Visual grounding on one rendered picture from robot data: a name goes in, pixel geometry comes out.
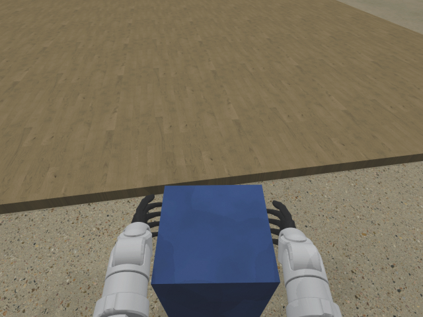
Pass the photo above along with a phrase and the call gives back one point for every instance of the left robot forearm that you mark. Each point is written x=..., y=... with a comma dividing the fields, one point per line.
x=127, y=275

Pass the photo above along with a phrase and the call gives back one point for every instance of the carton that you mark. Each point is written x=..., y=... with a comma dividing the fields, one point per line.
x=214, y=255

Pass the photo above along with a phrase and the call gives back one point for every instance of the right robot forearm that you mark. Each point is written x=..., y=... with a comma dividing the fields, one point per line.
x=305, y=277

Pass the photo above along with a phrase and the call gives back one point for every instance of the left robot hand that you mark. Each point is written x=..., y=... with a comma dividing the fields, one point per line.
x=141, y=214

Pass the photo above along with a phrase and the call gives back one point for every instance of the right robot hand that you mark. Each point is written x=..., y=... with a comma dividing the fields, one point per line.
x=284, y=216

